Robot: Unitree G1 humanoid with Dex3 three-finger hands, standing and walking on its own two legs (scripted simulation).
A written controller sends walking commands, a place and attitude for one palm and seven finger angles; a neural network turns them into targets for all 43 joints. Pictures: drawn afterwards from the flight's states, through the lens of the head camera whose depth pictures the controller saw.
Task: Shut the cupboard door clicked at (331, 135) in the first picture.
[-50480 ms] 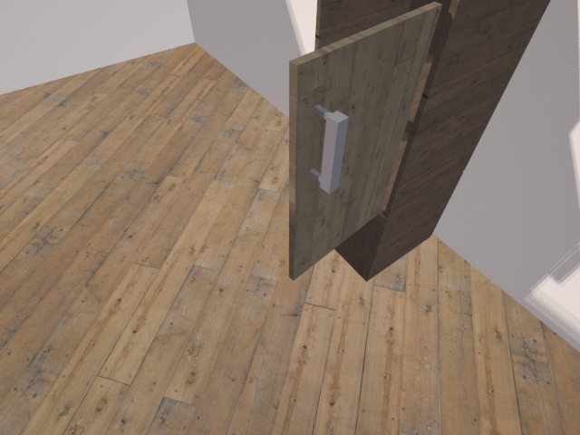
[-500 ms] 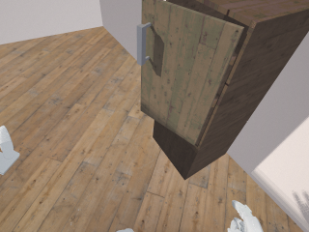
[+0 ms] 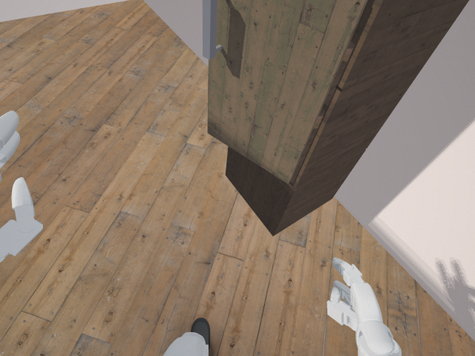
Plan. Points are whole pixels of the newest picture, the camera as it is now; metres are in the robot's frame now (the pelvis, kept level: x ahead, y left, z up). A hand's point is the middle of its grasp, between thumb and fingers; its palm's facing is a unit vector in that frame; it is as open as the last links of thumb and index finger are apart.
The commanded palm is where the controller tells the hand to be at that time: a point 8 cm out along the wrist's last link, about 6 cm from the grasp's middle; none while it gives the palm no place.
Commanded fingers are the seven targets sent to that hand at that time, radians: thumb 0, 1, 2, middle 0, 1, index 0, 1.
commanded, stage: step back with the hand held close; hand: left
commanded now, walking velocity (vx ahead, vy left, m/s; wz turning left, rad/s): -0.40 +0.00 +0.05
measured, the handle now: (214, 24) +0.84 +0.13 +0.10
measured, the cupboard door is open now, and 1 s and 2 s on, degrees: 19 19 19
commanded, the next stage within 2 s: stop stepping back and stand still in 0.02 s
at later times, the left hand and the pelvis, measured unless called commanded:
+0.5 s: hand out of the picture +0.09 +0.28 +0.19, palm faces +0.42 -0.80 -0.43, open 7.5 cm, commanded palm +0.03 +0.32 +0.19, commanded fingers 0.00 0.90 0.90 -0.20 -0.30 -0.20 -0.30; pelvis -0.10 +0.02 +0.01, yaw +3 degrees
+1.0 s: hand out of the picture +0.09 +0.30 +0.16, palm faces +0.43 -0.77 -0.48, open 7.4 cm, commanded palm none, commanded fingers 0.00 0.90 0.90 -0.20 -0.30 -0.20 -0.30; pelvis -0.10 +0.03 +0.00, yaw +4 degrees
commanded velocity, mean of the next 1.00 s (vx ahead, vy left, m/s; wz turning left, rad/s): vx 0.07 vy -0.05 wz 0.00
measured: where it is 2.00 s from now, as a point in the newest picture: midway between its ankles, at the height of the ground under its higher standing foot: outside the picture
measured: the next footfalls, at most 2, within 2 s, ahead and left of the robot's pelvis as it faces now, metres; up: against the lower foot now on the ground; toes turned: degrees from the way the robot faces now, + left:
left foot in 0.22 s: +0.08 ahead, +0.11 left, +0.00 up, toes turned +1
right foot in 0.46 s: -0.06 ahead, -0.05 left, +0.00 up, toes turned +1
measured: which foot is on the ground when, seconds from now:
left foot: down 0.00-0.08, up 0.10-0.20, down 0.22-0.50, up 0.52-0.64, down 0.66-1.00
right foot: down 0.00-0.30, up 0.32-0.44, down 0.46-1.00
